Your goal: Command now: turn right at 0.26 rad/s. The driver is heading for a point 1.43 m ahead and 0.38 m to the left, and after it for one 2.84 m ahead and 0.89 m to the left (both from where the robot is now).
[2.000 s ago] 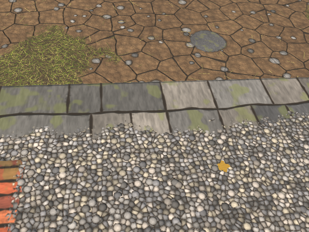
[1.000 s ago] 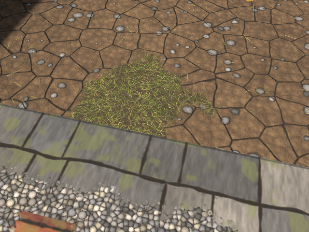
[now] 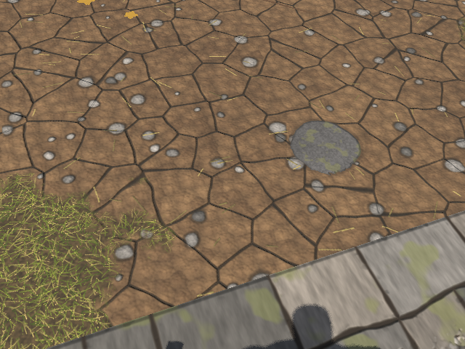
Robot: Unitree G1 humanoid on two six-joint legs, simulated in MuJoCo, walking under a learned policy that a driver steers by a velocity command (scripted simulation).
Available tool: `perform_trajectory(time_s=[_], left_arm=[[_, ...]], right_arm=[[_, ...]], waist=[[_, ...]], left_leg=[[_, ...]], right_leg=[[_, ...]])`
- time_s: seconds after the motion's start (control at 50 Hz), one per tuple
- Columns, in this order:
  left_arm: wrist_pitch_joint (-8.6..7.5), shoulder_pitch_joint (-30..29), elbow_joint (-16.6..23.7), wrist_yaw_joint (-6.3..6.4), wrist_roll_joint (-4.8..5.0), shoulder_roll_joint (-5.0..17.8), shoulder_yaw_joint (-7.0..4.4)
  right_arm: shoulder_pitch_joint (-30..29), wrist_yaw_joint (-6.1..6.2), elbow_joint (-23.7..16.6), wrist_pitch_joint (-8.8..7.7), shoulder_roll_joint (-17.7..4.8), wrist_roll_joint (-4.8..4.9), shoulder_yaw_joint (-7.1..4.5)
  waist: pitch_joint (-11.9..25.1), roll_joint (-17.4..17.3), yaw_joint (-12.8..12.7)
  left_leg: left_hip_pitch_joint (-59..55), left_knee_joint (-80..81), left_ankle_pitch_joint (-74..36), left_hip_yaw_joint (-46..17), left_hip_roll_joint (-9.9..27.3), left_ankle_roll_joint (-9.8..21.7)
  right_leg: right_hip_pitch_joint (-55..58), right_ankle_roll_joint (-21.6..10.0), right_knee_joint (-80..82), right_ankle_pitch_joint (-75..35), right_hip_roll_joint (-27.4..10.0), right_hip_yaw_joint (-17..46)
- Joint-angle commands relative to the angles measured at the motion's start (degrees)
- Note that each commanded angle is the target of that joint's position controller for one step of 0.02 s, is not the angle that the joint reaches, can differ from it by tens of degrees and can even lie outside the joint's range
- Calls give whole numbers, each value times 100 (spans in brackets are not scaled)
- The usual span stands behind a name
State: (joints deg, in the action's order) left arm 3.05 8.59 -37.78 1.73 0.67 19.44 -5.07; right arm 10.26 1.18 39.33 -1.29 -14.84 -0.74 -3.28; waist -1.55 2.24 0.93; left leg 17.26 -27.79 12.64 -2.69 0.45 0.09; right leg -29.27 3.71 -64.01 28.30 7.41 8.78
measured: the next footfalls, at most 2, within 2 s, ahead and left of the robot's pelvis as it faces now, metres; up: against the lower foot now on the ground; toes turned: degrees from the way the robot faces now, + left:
right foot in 0.18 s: +0.02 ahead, -0.14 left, +0.00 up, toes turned +2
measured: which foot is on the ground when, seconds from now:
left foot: down 0.00-1.00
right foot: up 0.00-0.16, down 0.18-1.00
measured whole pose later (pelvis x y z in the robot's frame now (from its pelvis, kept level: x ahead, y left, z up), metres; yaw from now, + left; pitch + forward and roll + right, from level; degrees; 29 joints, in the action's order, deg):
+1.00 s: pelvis +0.02 +0.00 +0.00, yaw -1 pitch -2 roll +0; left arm 1.9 12.8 -51.2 3.0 -0.3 13.8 -2.7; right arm 8.8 0.0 51.7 -1.0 -13.5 -0.3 -1.2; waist -2.6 0.3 0.0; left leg 11.0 -29.5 16.6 1.1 -1.2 1.8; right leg -7.3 2.0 -27.8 18.6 -0.5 3.9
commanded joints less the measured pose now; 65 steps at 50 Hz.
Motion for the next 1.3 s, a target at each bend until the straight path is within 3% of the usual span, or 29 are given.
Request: perform_trajectory(time_s=[0.02, 0.08, 0.12, 0.16, 0.18, 0.2, 0.22, 0.24, 0.26, 0.28, 0.3, 0.32, 0.34, 0.36, 0.38, 0.4, 0.42, 0.44, 0.46, 0.5, 0.56, 0.78, 1.02, 1.3], left_arm=[[-13, 135, 295, 6, 35, 122, -28], [-31, -96, 355, -41, -5, -74, 85], [-39, -61, 307, -70, 23, 58, 48], [-65, 229, 136, -103, -9, 40, 39], [-75, 223, 152, -99, -66, 160, 34], [-81, 442, 165, -63, -128, 373, 20], [-72, 320, 21, -66, -164, 531, -7], [-94, 322, 79, -116, -127, 400, -19], [-130, 471, 39, -126, -159, 538, -48], [-180, 422, 1, -90, -184, 525, -15], [-255, 305, -13, -63, -168, 379, 46], [-318, 200, -25, -30, -163, 185, 117], [-335, 45, -18, -12, -131, 68, 161], [-327, -96, -9, -3, -81, 16, 182], [-331, 23, -47, -3, -79, -12, 183], [-340, 197, -71, -5, -134, -21, 183], [-336, 478, -81, 0, -156, -24, 168], [-316, 459, -129, 9, -179, -6, 187], [-301, 409, -150, 9, -143, 62, 163], [-255, 408, -160, 32, -98, 84, 148], [-204, 444, -208, 29, -96, 36, 154], [-142, 435, -587, 93, -103, 61, 119], [-195, 515, -1277, 157, -100, 39, 111], [-301, 716, -2024, 155, -88, -107, 196]], right_arm=[[-221, 25, -345, 2, -728, 13, -160], [-174, 23, -288, 75, -824, 33, -186], [-19, 4, -214, 107, -943, 78, -208], [-29, -13, -154, 108, -858, 160, -155], [220, -26, -64, 58, -776, 154, -117], [291, -72, -64, -18, -532, -1, -19], [469, -112, -94, -87, -214, -84, 69], [0, -87, -116, -100, -475, -84, 33], [-378, -69, -200, -116, -685, 26, -47], [-563, -33, -250, -131, -628, 65, -56], [-515, -25, -277, -142, -600, 58, -58], [-371, -42, -243, -168, -517, 47, -44], [-159, -76, -164, -201, -414, 30, -16], [64, -112, -44, -230, -315, -8, 13], [154, -137, 45, -235, -357, -83, 11], [200, -140, 31, -206, -572, -78, -26], [70, -155, 31, -170, -848, 2, -85], [-53, -180, -13, -144, -620, 63, -34], [-88, -191, -11, -129, -494, 59, 12], [-76, -196, 31, -134, -544, 33, 12], [-31, -187, 118, -139, -528, 41, 41], [-257, -147, 454, -72, -513, 48, 73], [-258, -83, 1101, -27, -500, 49, 72], [-112, 1, 1624, 32, -480, 66, 109]], waist=[[630, -1136, -155], [757, -1468, 12], [736, -1541, 86], [613, -1379, -111], [620, -1185, -65], [943, -511, -30], [926, 703, 287], [643, 806, -133], [173, 843, -353], [-260, 899, -351], [-453, 1094, -269], [-373, 1153, -147], [-180, 1015, 6], [69, 778, 152], [345, 496, 130], [485, 132, 24], [427, -494, -247], [336, -605, -156], [219, -550, -115], [294, -501, -97], [427, -426, -92], [287, -211, -106], [70, -282, -92], [-53, -257, -60]], left_leg=[[-1029, 567, -2955, -869, 1101, 1097], [-996, 546, -2790, -766, 1088, 1139], [-1003, 502, -2527, -909, 1171, 1193], [-709, 377, -2069, -848, 1055, 991], [-383, 373, -1619, -826, 977, 697], [97, -20, -501, -479, 686, 284], [216, -110, 662, 215, 86, -61], [205, -542, 924, 460, -72, -239], [627, -983, 1041, 594, -191, -246], [827, -1174, 1088, 478, -110, -196], [910, -1247, 1215, 279, 5, -150], [842, -1172, 1313, 119, 131, -101], [516, -746, 1182, 146, 152, -59], [-119, -43, 423, 245, 113, -35], [-767, 193, -707, 173, 122, -56], [-1126, 262, -1734, -39, 335, -16], [-973, 5, -1649, -28, 334, 172], [-743, 44, -1354, -82, 329, 336], [-686, 51, -1330, -83, 312, 363], [-752, -28, -1633, -66, 285, 335], [-865, -101, -1914, -45, 292, 296], [-817, 89, -1600, -55, 278, 290], [-726, 413, -842, -85, 241, 296], [-675, 601, -375, -109, 191, 321]], right_leg=[[-134, 214, 355, -191, -277, -253], [721, 213, 1878, -190, -573, -636], [1091, 143, 2683, -547, -572, -780], [1819, -95, 4218, -1720, -518, -908], [2336, -276, 4509, -2244, -688, -629], [3060, -509, 4398, -2918, -1358, 77], [2613, -960, 4201, -1850, -1692, 382], [2097, -1235, 4595, 82, -1715, 710], [1909, -1350, 4991, 1105, -1837, 1119], [1647, -1428, 5146, 912, -1956, 1364], [1610, -1461, 5099, 133, -2017, 1389], [1758, -1424, 4868, -973, -2005, 1227], [1856, -1319, 4579, -1916, -1871, 908], [1809, -1146, 4288, -2491, -1667, 548], [1704, -933, 4067, -2779, -1468, 306], [1621, -728, 3805, -2536, -1205, 49], [1624, -550, 3778, -2159, -836, -295], [1753, -428, 3716, -2104, -790, -358], [1747, -414, 3617, -2199, -791, -366], [1783, -445, 3493, -2650, -840, -337], [1902, -433, 3512, -2914, -884, -305], [2093, -305, 3724, -2789, -921, -322], [2035, -242, 3953, -2312, -906, -414], [1850, -218, 4088, -2042, -874, -533]])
